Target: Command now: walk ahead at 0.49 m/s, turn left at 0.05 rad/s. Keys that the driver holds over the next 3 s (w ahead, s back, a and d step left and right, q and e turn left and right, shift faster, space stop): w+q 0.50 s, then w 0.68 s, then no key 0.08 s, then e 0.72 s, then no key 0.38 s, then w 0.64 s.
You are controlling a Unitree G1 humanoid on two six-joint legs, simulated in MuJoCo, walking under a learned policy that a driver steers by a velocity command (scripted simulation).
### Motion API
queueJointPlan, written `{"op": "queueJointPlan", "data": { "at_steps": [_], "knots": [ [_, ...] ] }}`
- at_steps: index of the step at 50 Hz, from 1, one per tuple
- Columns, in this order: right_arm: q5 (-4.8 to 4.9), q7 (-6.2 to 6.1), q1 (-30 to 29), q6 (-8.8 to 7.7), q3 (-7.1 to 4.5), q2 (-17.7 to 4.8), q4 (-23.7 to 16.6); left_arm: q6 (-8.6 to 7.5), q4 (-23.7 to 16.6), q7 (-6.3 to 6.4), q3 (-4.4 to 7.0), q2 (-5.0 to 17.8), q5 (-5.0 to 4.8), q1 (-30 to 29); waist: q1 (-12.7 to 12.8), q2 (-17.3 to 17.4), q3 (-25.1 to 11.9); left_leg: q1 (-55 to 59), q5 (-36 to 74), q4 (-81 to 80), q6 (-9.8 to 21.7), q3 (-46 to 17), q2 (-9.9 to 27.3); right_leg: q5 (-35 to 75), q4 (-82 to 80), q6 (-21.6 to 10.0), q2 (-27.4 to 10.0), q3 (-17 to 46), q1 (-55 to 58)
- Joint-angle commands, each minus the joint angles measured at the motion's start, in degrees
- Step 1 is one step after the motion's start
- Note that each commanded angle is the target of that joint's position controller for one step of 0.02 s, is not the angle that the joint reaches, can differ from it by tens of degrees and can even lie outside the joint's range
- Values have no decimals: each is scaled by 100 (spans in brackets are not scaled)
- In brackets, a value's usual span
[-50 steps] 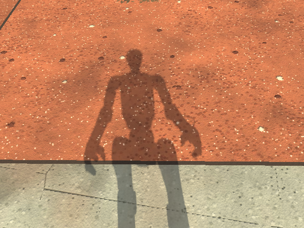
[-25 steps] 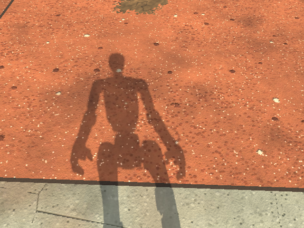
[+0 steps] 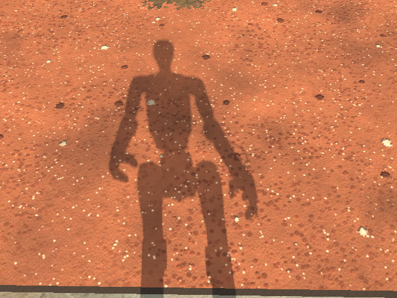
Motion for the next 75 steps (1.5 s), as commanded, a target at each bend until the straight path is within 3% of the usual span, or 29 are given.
{"op": "queueJointPlan", "data": {
  "at_steps": [1, 9, 15, 17, 19, 20, 21, 22, 23, 25, 26, 30, 35, 41, 45, 46, 47, 48, 49, 52, 56, 62, 66, 69, 70, 71, 72, 73, 75],
  "knots": [
    [-20, -33, 353, 55, -123, -306, -271, -133, -163, -11, 106, 484, 22, 77, -94, -421, -401, -853, 351, -212, -60, -258, 562, 466, -1586, -1067, -1645, 1682, 797],
    [-59, 80, -1149, 119, -92, -310, -817, -173, 166, 192, 193, 928, 39, 519, 258, -335, 81, -1184, 2652, -2688, -162, -21, 411, 752, -1999, -701, -1431, 203, 721],
    [-36, 289, -1979, 135, -60, -372, -1354, 42, 400, 237, 250, 1081, -68, 1019, 493, -283, 237, -1731, 2019, -3437, 95, 175, 231, 1224, -1451, -495, -1908, -104, 2266],
    [-39, 357, -1832, 152, -125, -521, -1469, 145, 341, 275, 296, 1228, -89, 907, 308, -437, 38, -1323, 1363, -3480, 270, 478, -20, 2699, -812, -358, -1967, -268, 2514],
    [-24, 343, -578, 186, -373, -910, -1231, 261, 233, 341, 297, 1259, -70, 743, -395, -462, -737, 450, 1274, -3703, 546, 812, -534, 4229, 1013, -98, -1716, -629, 2165],
    [-6, 250, 488, 226, -595, -1411, -1001, 253, 84, 385, 217, 1114, 13, 824, -794, 48, -1363, 2250, 1305, -3772, 889, -172, -64, 3077, 2742, 151, -1461, -713, 875],
    [47, 214, 597, 230, -707, -2010, -999, 72, -179, 259, -69, 250, 168, 1409, -230, 1549, -1970, 4351, 275, -4297, 1999, -3397, 1378, -1843, 4802, 556, -250, -393, -1820],
    [-4, 213, 736, 189, -546, -1493, -1146, -177, -189, 173, 5, 722, -33, 928, -573, 925, -2496, 4772, -188, -5114, 2097, -4544, 1626, -2608, 5479, 457, -154, 836, -2552],
    [-75, 202, 515, 146, -470, -1217, -1152, -318, -367, 120, 85, 1014, -237, 389, -648, 673, -1728, 4313, 280, -5173, 1791, -3691, 1456, -2118, 5484, 307, -457, 928, -3017],
    [-87, 183, -240, 112, -392, -937, -1343, -382, -411, 190, 93, 966, -71, 142, -223, -132, -902, 2680, 1504, -5232, 1503, -2461, 1028, -1350, 4559, 292, -896, 860, -2530],
    [-158, 162, -489, 105, -323, -761, -1444, -314, -378, 202, 131, 999, -23, 264, 3, -37, -802, 2122, 2016, -5364, 1447, -2092, 902, -1148, 4270, 324, -1058, 885, -2065],
    [-126, 77, -409, 64, -330, -857, -1396, -69, -415, 207, 89, 698, 63, 274, 141, 64, -499, 1287, 2974, -5764, 1449, -1279, 677, -522, 3278, 638, -1100, 651, -1762],
    [-88, -15, -16, 82, -332, -950, -1197, -101, -674, 144, -3, 502, 17, -674, -253, 190, -227, 1148, 2425, -5868, 1011, -622, 294, 1444, 1235, 670, -826, 466, -1430],
    [-69, -31, 471, 160, -346, -996, -878, -194, -970, -3, 13, 669, -37, -1304, -427, 246, 33, 2389, 2518, -5445, 946, -1039, 871, 1046, 448, 327, -686, 545, -1895],
    [-102, -72, 257, 274, -347, -1049, -901, -229, -670, -4, 200, 1040, -36, -57, 313, 387, -742, 2594, 4938, -3964, 651, -796, 631, 533, 191, -125, -313, 188, -88],
    [-165, -69, 179, 275, -252, -868, -1023, -224, -481, 32, 285, 1310, 33, 935, 741, 173, -1546, 1717, 4262, -2622, 471, -598, 352, 792, 498, -484, -956, 827, 1582],
    [-128, -17, 930, 172, -100, -372, -1065, -170, -340, 54, 436, 1792, 69, 1655, 618, -1176, -2454, -571, 1641, -373, -21, -195, -584, -72, 364, -1412, -2314, 3236, 3942],
    [-69, 4, 835, 81, -96, -514, -1020, -136, -227, 20, 318, 1346, -68, 1785, 723, -1535, -2560, -1582, -1240, 385, -37, -661, -798, -1025, -484, -1526, -2617, 4615, 4238],
    [57, 32, 274, 26, -207, -949, -1160, -117, -308, 39, 224, 1070, -120, 1348, 728, -1037, -1565, -2095, -946, 706, 19, -716, -413, -1599, -655, -1220, -2444, 3964, 3497],
    [-87, 20, -296, 32, -242, -863, -1306, -87, -468, 44, 76, 706, 48, 446, 234, -454, -359, -1591, 166, -211, -9, -332, 287, -392, -1158, -914, -1829, 2425, 1317],
    [-130, -7, -212, 153, -170, -529, -1306, -146, -339, 53, 121, 884, -1, 464, 34, -572, -262, -1357, 666, -1001, -239, -136, 452, 750, -1582, -1027, -1609, 1592, 735],
    [-164, 75, -1364, 32, -60, -279, -1599, -21, -73, 176, 149, 1053, -52, 933, 406, -434, -133, -828, 2637, -3312, -340, 265, 86, 2280, -1409, -662, -1161, 578, 777],
    [-185, 168, -1653, -37, -122, -442, -1750, 151, 135, 228, 148, 1079, -113, 1237, 407, -583, -268, -554, 2606, -3986, -171, 70, -175, 2521, -691, -480, -1368, 921, 1424],
    [-302, 109, -700, -90, -299, -896, -1474, 222, 29, 273, 163, 1089, -115, 934, -168, -506, -784, 903, 3454, -4586, 128, 70, -168, 2562, 603, -95, -1057, 1047, 1349],
    [-428, 47, -172, -94, -387, -1329, -1448, 179, -165, 259, 60, 780, 24, 1056, -235, 158, -1606, 2587, 5921, -3909, 509, -632, 789, 1023, 1934, 178, -624, 883, 345],
    [-421, 15, -32, 49, -400, -1432, -1497, 163, -46, 230, -97, 302, -6, 1989, -67, 1440, -2526, 4241, 7261, -3674, 1555, -2073, 2384, -3124, 3957, 573, 33, 593, -1282],
    [-290, 14, 62, 180, -335, -1108, -1600, 202, 21, 224, 22, 863, -140, 2003, -290, 1076, -3075, 4127, 6021, -3892, 1609, -2344, 2336, -3640, 4697, 610, -137, 1095, -1499],
    [-230, -16, -253, 261, -281, -920, -1637, 283, -129, 250, 139, 1120, -243, 1465, -288, 732, -2414, 3538, 4830, -4205, 1409, -1876, 2029, -3242, 4939, 660, -357, 972, -1901],
    [-191, -73, -949, 339, -188, -651, -1600, 546, -218, 367, 178, 967, -169, 1121, 2, 523, -1298, 1955, 3001, -4812, 1145, -1184, 1622, -2569, 4634, 823, -717, 764, -1868]
  ]
}}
